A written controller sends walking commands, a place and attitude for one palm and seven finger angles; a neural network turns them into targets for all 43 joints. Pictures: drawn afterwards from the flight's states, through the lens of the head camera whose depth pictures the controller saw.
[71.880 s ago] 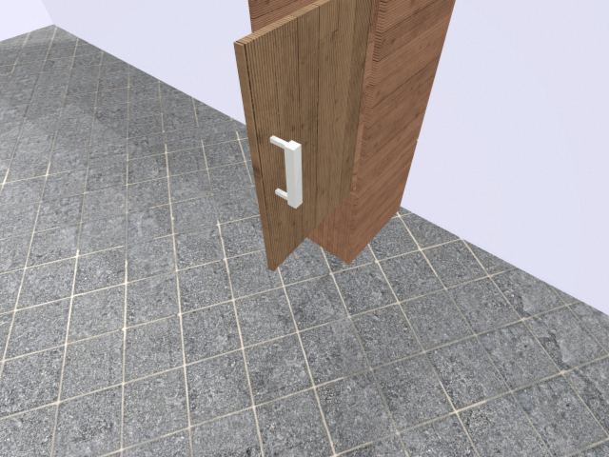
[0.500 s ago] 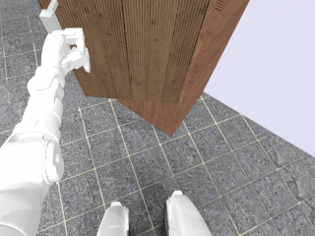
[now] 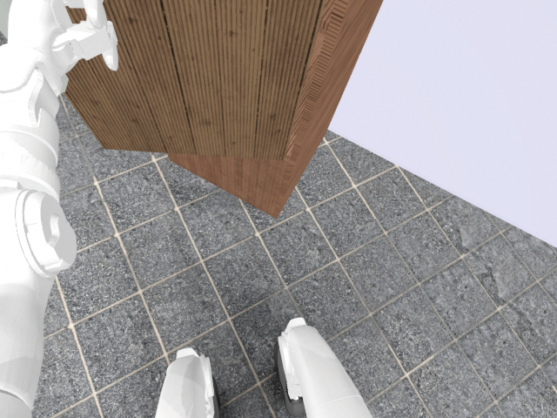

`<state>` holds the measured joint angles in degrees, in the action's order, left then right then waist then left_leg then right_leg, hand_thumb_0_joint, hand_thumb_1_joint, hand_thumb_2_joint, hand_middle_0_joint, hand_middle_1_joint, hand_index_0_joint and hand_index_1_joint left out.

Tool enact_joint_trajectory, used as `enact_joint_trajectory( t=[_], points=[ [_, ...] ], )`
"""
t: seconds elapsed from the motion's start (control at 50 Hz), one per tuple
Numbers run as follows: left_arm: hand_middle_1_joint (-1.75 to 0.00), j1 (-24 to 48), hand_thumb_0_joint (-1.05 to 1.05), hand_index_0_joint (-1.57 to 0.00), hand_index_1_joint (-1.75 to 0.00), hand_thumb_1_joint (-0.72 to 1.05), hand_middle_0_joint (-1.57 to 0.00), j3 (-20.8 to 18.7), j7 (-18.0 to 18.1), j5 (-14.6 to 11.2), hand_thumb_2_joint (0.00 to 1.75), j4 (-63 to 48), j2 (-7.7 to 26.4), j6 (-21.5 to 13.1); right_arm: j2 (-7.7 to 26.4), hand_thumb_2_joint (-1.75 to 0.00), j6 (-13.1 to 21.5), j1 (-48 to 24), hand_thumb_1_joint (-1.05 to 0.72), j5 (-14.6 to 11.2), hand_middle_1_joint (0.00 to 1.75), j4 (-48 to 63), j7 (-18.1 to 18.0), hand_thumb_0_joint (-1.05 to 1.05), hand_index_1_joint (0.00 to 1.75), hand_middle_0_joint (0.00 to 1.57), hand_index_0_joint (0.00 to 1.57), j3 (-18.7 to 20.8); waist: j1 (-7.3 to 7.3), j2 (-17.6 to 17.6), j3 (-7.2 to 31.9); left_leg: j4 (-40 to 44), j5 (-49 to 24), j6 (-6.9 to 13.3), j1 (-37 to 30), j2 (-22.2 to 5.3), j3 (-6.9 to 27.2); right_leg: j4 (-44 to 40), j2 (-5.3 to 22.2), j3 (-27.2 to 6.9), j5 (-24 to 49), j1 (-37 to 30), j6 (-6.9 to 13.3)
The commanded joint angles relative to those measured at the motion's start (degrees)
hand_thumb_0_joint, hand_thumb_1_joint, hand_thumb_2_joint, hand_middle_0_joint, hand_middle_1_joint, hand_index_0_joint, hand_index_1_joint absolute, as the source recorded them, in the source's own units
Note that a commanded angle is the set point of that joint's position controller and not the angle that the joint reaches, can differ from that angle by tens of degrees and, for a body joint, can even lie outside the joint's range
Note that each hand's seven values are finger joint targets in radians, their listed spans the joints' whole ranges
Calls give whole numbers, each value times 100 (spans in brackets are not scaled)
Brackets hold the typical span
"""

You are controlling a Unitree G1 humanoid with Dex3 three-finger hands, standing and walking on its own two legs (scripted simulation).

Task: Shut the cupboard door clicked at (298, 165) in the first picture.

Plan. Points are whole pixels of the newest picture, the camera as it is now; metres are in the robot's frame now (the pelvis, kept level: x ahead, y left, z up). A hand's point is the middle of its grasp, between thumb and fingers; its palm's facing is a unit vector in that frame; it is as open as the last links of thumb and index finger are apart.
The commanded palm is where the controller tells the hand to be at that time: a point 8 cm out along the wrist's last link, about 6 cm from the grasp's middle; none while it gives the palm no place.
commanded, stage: push the door shut along its arc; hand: left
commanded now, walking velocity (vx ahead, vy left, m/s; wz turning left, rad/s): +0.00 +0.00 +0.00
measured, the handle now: (29, 24) +0.62 +0.20 +0.10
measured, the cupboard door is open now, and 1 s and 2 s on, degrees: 28 21 21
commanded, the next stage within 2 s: pull the fist back off the door in 0.16 s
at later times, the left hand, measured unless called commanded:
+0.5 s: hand (124, 30) +0.61 +0.10 +0.09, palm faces +0.07 -1.00 -0.04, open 2.9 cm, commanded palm +0.58 +0.13 +0.10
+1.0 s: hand (115, 86) +0.52 +0.11 +0.09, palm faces +0.02 -1.00 +0.00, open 3.1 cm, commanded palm +0.49 +0.15 +0.10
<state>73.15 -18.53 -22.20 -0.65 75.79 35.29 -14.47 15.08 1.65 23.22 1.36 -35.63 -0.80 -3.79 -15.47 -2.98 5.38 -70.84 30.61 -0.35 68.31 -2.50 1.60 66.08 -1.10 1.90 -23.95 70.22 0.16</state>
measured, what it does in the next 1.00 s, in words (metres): stands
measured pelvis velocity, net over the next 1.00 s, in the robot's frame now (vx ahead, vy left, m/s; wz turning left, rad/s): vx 0.02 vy -0.01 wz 0.02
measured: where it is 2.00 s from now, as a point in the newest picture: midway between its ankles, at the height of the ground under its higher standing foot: (252, 408)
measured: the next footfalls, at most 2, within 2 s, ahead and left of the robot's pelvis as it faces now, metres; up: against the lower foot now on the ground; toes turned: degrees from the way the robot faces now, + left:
none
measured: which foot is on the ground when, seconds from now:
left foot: down 0.00-1.00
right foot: down 0.00-1.00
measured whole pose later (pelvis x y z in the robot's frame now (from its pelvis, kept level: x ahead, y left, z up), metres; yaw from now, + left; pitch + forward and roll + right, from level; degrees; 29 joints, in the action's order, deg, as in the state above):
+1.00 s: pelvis +0.02 -0.01 +0.03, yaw +1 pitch +23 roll -1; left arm 48.6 -15.5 -0.8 -2.8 60.7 15.0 -26.3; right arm 15.7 -0.8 22.8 3.1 -35.2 2.9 1.4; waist -9.1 -1.4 7.5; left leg -62.2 29.5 -1.1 55.6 -1.8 1.3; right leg 59.6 -0.4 1.6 -24.3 58.2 0.6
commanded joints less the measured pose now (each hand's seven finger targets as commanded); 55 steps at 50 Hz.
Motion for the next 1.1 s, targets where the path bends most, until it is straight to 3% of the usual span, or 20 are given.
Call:
enact_joint_trajectory(
  t=[0.0,0.1,0.24,0.26,0.3,0.32,0.34,0.38,0.42,0.46,0.48,0.5,0.56,0.66,0.74,0.8,0.9,0.94,1.04,1.08],
  points=[
    [-150,3371,0,-130,-150,90,-130,-83,15,-82,90,-1102,1290,-195,1131,-90,154,1338,-90,12,30,136,-96,0,30,20,20,433,-431,-700,3202,547,-1722,333,-1566,152,85,-751,-119,-93,1261,-1876,101],
    [-150,3585,0,-130,-150,90,-130,59,-88,-60,90,-1151,1118,-163,1165,-90,194,1405,-90,76,30,47,-80,0,30,20,20,446,-487,-1139,3544,417,-2203,276,-2147,103,223,-588,-140,43,1360,-1368,151],
    [-150,4095,0,-130,-150,90,-130,284,-111,82,90,-1031,967,35,1205,-90,215,1461,-90,112,30,-109,-87,0,30,20,20,440,-650,-1427,3475,365,-2187,234,-2358,72,357,-551,-155,155,1168,-869,171],
    [-150,3902,0,-130,-150,90,-130,-844,919,-404,90,-1157,1056,101,1101,-90,234,1678,-90,230,30,101,-15,0,30,20,20,336,-295,-1496,3547,521,-2186,163,-2137,24,473,-596,-117,163,1148,-1016,138],
    [-150,3392,0,-130,-150,90,-130,-537,1739,-273,90,-963,431,130,1040,-90,240,1571,-90,277,30,112,166,0,30,20,20,370,-302,-1399,3582,611,-2172,94,-2252,7,536,-533,-110,228,1080,-949,94],
    [-150,3333,0,-130,-150,90,-130,-608,2076,-243,90,-1082,308,95,1041,-90,211,1633,-90,343,30,124,231,0,30,20,20,402,-324,-1131,3573,635,-2262,71,-2288,-17,547,-554,-105,254,1132,-992,50],
    [-150,3245,0,-130,-150,90,-130,-529,2403,-66,90,-1338,156,-9,1003,-90,182,1655,-90,397,30,172,298,0,30,20,20,437,-247,-1232,3682,645,-2383,42,-2397,-12,538,-543,-99,251,1174,-1039,48],
    [-150,3106,0,-130,-150,90,-130,-429,2865,326,90,-1473,152,-218,989,-90,117,1696,-90,475,30,177,436,0,30,20,20,480,-209,-1225,3824,603,-2564,46,-2462,26,399,-577,-89,215,1320,-1196,51],
    [-150,3147,0,-130,-150,90,-130,-213,3011,786,90,-1728,252,-511,1005,-90,55,1740,-90,508,30,159,540,0,30,20,20,524,-211,-1368,3938,632,-2634,47,-2625,36,361,-604,-84,172,1385,-1282,74],
    [-150,3154,0,-130,-150,90,-130,-96,2935,938,90,-1834,319,-711,1005,-90,-22,1732,-90,463,30,149,563,0,30,20,20,560,-251,-1179,3899,764,-2506,80,-2647,50,317,-725,-96,119,1460,-1609,78],
    [-150,3305,0,-130,-150,90,-130,-77,2849,836,90,-2026,306,-793,998,-90,-33,1683,-90,433,30,160,557,0,30,20,20,583,-273,-1153,3948,812,-2387,111,-2626,79,249,-822,-104,57,1535,-1857,63],
    [-150,3276,0,-130,-150,90,-130,-284,2745,706,90,-2107,499,-861,1019,-90,-47,1682,-90,410,30,180,523,0,30,20,20,592,-211,-1032,4075,863,-2415,124,-2606,102,233,-846,-109,20,1702,-2169,78],
    [-150,2633,0,-130,-150,90,-130,-453,2462,302,90,-1963,431,-853,967,-90,-69,1562,-90,291,30,238,450,0,30,20,20,602,-24,-774,4099,1064,-2330,129,-2418,168,86,-998,-115,-43,2047,-2895,58],
    [-150,1270,0,-130,-150,90,-130,-389,2340,173,90,-1491,45,-907,882,-90,-103,1475,-90,247,30,303,421,0,30,20,20,581,184,-198,3135,1300,-2039,179,-1922,208,-110,-1218,-106,-86,2086,-3202,42],
    [-150,677,0,-130,-150,90,-130,-63,2224,26,90,-1397,-546,-1028,869,-90,-124,1377,-90,202,30,324,419,0,30,20,20,628,204,162,2652,1406,-1865,182,-1825,242,-177,-1321,-95,-99,2055,-3208,43],
    [-150,607,0,-130,-150,90,-130,185,2089,-147,90,-1772,-942,-1210,850,-90,-132,1273,-90,170,30,352,409,0,30,20,20,699,250,79,2695,1424,-1935,173,-2123,273,-208,-1331,-79,-106,2116,-3192,66],
    [-150,738,0,-130,-150,90,-130,278,2072,-309,90,-3022,-1024,-1680,815,-90,-124,1037,-90,158,30,354,355,0,30,20,20,795,459,-513,3435,1384,-2575,111,-2971,267,-174,-1155,-34,-85,2535,-3279,88],
    [-150,525,0,-130,-150,90,-130,326,2126,-305,90,-3196,-1107,-1780,799,-90,-121,913,-90,153,30,311,347,0,30,20,20,817,512,-528,3590,1362,-2757,90,-3172,258,-156,-1143,-28,-82,2667,-3307,69],
    [-150,-237,0,-130,-150,90,-130,587,2208,-224,90,-3306,-1396,-1674,751,-90,-176,676,-90,93,30,355,309,0,30,20,20,825,631,-285,3232,1529,-2760,79,-3121,258,-161,-1191,-19,-41,2694,-3453,70],
    [-150,-166,0,-130,-150,90,-130,558,2237,-251,90,-3012,-1355,-1544,766,-90,-208,591,-90,60,30,327,273,0,30,20,20,806,544,31,2786,1609,-2269,102,-2793,276,-193,-1325,-10,-72,2414,-3473,43]
  ],
)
